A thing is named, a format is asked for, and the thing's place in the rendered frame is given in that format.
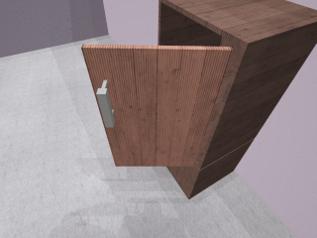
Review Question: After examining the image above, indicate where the handle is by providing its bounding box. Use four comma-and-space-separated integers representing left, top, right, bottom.
96, 79, 115, 128

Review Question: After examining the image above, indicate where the cupboard door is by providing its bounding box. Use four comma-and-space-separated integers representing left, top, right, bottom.
81, 44, 233, 167

